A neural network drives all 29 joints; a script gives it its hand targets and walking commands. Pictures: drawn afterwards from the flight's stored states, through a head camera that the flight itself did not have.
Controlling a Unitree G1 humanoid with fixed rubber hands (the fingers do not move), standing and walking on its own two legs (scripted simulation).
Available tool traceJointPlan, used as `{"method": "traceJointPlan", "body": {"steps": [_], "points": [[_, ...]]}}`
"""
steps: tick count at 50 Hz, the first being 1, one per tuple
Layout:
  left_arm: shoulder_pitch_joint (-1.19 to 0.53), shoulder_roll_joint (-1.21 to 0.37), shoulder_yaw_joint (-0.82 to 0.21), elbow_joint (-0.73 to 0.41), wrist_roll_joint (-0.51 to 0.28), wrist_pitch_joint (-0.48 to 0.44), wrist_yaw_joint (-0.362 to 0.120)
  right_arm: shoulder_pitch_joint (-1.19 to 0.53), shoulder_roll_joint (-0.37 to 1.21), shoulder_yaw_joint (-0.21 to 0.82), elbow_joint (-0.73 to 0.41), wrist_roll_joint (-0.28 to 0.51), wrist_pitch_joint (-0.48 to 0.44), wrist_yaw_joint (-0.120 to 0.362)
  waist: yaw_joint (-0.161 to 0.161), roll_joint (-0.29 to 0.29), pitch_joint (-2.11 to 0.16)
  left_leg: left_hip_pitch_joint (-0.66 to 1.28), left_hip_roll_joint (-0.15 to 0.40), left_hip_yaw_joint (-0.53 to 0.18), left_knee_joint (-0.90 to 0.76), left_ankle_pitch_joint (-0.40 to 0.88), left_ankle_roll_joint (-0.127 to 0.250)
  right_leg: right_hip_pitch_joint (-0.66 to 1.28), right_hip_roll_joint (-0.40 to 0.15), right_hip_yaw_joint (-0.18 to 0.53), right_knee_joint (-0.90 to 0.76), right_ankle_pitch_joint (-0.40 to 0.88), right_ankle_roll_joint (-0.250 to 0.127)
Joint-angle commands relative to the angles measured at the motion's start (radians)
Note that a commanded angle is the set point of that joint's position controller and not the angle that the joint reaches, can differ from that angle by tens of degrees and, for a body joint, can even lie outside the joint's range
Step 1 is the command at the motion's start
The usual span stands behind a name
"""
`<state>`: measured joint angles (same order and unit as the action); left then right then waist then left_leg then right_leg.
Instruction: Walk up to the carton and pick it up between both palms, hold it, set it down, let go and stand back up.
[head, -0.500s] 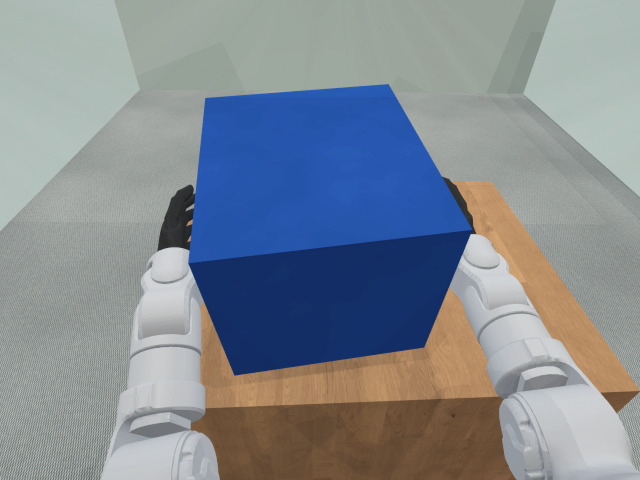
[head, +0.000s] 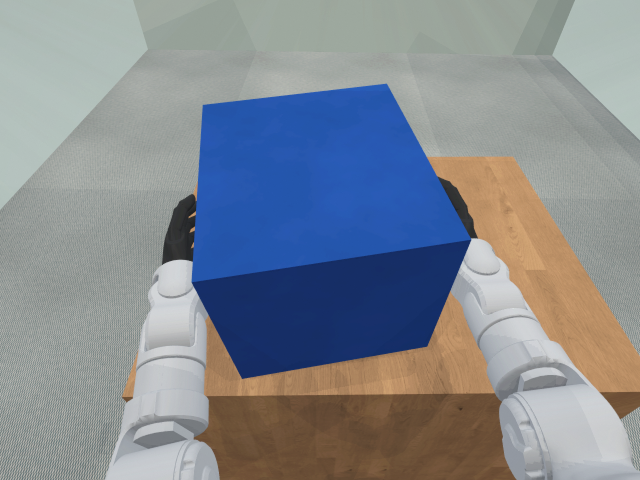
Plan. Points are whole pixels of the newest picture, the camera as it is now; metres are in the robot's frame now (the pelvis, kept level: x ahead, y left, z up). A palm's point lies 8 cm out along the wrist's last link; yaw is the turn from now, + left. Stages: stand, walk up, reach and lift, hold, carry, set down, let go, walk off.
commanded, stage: set down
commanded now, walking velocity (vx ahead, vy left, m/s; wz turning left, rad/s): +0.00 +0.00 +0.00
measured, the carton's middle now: (316, 227) +0.43 +0.04 +0.10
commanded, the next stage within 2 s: none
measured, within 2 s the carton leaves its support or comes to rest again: rests again in 1.52 s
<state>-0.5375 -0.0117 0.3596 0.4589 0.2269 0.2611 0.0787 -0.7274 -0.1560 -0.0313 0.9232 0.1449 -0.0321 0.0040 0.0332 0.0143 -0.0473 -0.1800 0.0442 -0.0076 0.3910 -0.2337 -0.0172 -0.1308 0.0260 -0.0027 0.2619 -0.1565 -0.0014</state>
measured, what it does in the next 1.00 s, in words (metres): stands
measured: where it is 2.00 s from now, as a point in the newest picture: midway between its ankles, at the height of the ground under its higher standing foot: outside the picture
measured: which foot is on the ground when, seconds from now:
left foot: down 0.00-1.00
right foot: down 0.00-1.00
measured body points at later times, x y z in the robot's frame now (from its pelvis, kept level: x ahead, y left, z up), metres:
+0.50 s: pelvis +0.01 -0.01 +0.00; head +0.04 -0.01 +0.45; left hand +0.39 +0.21 +0.07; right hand +0.44 -0.14 +0.08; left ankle -0.02 +0.12 -0.75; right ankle -0.01 -0.12 -0.75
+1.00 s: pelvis +0.02 -0.02 +0.00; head +0.06 -0.02 +0.45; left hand +0.39 +0.20 +0.04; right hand +0.45 -0.15 +0.05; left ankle -0.02 +0.12 -0.75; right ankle -0.01 -0.12 -0.75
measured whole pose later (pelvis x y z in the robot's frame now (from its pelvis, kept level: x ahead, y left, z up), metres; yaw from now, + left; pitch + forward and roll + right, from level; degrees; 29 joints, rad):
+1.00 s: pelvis +0.02 -0.02 +0.00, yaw +0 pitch +11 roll -1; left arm -0.53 -0.01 0.36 0.72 0.15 -0.02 0.13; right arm -0.73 -0.16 -0.03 1.07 0.10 -0.20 0.01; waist 0.09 0.03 -0.11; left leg -0.35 0.06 -0.01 0.39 -0.21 -0.04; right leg -0.30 0.04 0.00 0.26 -0.15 -0.02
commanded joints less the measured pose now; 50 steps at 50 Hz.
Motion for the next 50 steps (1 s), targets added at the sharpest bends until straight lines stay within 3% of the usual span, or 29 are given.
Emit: {"method": "traceJointPlan", "body": {"steps": [1,3,6,9,13,20,21,22,23,26,29,30,32,35,37,44,45,48,49,50], "points": [[-0.604,-0.528,-0.433,-0.087,-0.106,-0.091,-0.081,-0.643,0.474,0.183,-0.261,-0.069,-0.095,0.152,0.116,0.036,-0.485,0.234,-0.014,0.043,-0.021,0.694,-0.076,0.028,0.048,-0.094,-0.014,0.228,-0.057],[-0.591,-0.534,-0.418,-0.067,-0.110,-0.110,-0.073,-0.668,0.489,0.198,-0.293,-0.066,-0.110,0.148,0.141,0.021,-0.514,0.213,-0.019,0.055,-0.013,0.705,-0.072,0.037,0.044,-0.089,-0.005,0.269,-0.054],[-0.612,-0.536,-0.430,-0.057,-0.110,-0.129,-0.069,-0.644,0.489,0.198,-0.243,-0.079,-0.110,0.150,0.131,0.017,-0.510,0.207,-0.014,0.047,-0.016,0.700,-0.074,0.029,0.042,-0.087,-0.004,0.262,-0.054],[-0.611,-0.526,-0.405,-0.031,-0.113,-0.147,-0.065,-0.664,0.500,0.201,-0.249,-0.081,-0.116,0.148,0.153,0.003,-0.532,0.178,-0.020,0.058,-0.019,0.676,-0.066,0.039,0.040,-0.079,-0.006,0.279,-0.051],[-0.609,-0.537,-0.413,-0.008,-0.109,-0.167,-0.061,-0.631,0.497,0.185,-0.194,-0.100,-0.124,0.146,0.144,0.017,-0.522,0.189,-0.011,0.058,-0.013,0.700,-0.074,0.016,0.039,-0.080,-0.006,0.275,-0.057],[-0.618,-0.566,-0.433,-0.010,-0.130,-0.208,-0.043,-0.675,0.519,0.220,-0.231,-0.095,-0.166,0.139,0.158,0.029,-0.635,0.195,-0.010,0.055,0.027,0.797,-0.080,0.001,0.042,-0.082,0.013,0.343,-0.056],[-0.629,-0.563,-0.439,-0.009,-0.131,-0.219,-0.039,-0.672,0.507,0.211,-0.206,-0.102,-0.167,0.140,0.147,0.025,-0.634,0.204,-0.004,0.051,0.031,0.810,-0.084,-0.019,0.047,-0.088,0.014,0.338,-0.057],[-0.608,-0.552,-0.427,0.012,-0.123,-0.223,-0.039,-0.664,0.504,0.220,-0.195,-0.107,-0.166,0.141,0.164,0.022,-0.626,0.197,-0.006,0.058,0.026,0.793,-0.077,-0.025,0.038,-0.079,0.010,0.328,-0.059],[-0.611,-0.552,-0.421,0.035,-0.121,-0.223,-0.041,-0.666,0.502,0.197,-0.184,-0.111,-0.167,0.139,0.146,0.012,-0.616,0.192,-0.005,0.057,0.021,0.777,-0.075,-0.019,0.041,-0.083,0.006,0.325,-0.058],[-0.596,-0.539,-0.399,0.055,-0.108,-0.229,-0.041,-0.662,0.507,0.202,-0.155,-0.107,-0.165,0.144,0.174,0.020,-0.603,0.169,-0.004,0.060,0.016,0.769,-0.066,-0.015,0.038,-0.074,0.011,0.319,-0.054],[-0.616,-0.551,-0.414,0.057,-0.127,-0.256,-0.041,-0.662,0.505,0.211,-0.153,-0.121,-0.178,0.143,0.158,-0.004,-0.629,0.150,-0.008,0.060,0.017,0.753,-0.070,-0.006,0.038,-0.074,0.025,0.349,-0.048],[-0.600,-0.549,-0.408,0.066,-0.131,-0.260,-0.042,-0.660,0.506,0.216,-0.141,-0.117,-0.179,0.142,0.168,-0.013,-0.611,0.146,-0.012,0.061,0.020,0.770,-0.068,0.000,0.037,-0.074,0.022,0.367,-0.047],[-0.627,-0.546,-0.400,0.089,-0.125,-0.270,-0.041,-0.691,0.509,0.192,-0.138,-0.126,-0.188,0.144,0.164,-0.011,-0.620,0.140,-0.008,0.060,0.016,0.751,-0.067,-0.018,0.039,-0.075,0.017,0.330,-0.051],[-0.638,-0.560,-0.411,0.080,-0.132,-0.301,-0.034,-0.681,0.527,0.208,-0.128,-0.129,-0.208,0.146,0.170,0.006,-0.660,0.123,-0.011,0.065,0.029,0.769,-0.067,-0.010,0.031,-0.063,0.034,0.374,-0.051],[-0.628,-0.562,-0.418,0.096,-0.131,-0.316,-0.030,-0.704,0.538,0.220,-0.161,-0.122,-0.219,0.145,0.187,0.005,-0.695,0.112,-0.010,0.065,0.033,0.777,-0.068,-0.012,0.036,-0.068,0.037,0.383,-0.051],[-0.605,-0.546,-0.384,0.152,-0.115,-0.341,-0.045,-0.634,0.521,0.197,-0.049,-0.155,-0.222,0.141,0.171,-0.020,-0.624,0.087,-0.006,0.067,0.016,0.751,-0.066,0.010,0.033,-0.063,0.036,0.391,-0.045],[-0.588,-0.536,-0.378,0.147,-0.107,-0.349,-0.046,-0.633,0.530,0.208,-0.064,-0.147,-0.229,0.141,0.186,-0.014,-0.632,0.075,-0.010,0.074,0.018,0.758,-0.062,0.025,0.032,-0.061,0.044,0.418,-0.043],[-0.572,-0.557,-0.387,0.169,-0.110,-0.366,-0.045,-0.638,0.553,0.216,-0.066,-0.150,-0.241,0.139,0.184,-0.004,-0.637,0.077,-0.008,0.068,0.021,0.767,-0.065,0.016,0.033,-0.062,0.039,0.404,-0.046],[-0.623,-0.571,-0.403,0.151,-0.125,-0.382,-0.042,-0.656,0.559,0.217,-0.078,-0.154,-0.249,0.140,0.168,-0.019,-0.666,0.083,-0.007,0.067,0.029,0.768,-0.068,0.008,0.037,-0.064,0.040,0.408,-0.044],[-0.606,-0.550,-0.381,0.162,-0.115,-0.391,-0.041,-0.640,0.558,0.231,-0.079,-0.154,-0.250,0.140,0.192,-0.024,-0.653,0.056,-0.013,0.072,0.027,0.761,-0.064,0.027,0.032,-0.057,0.047,0.438,-0.042]]}}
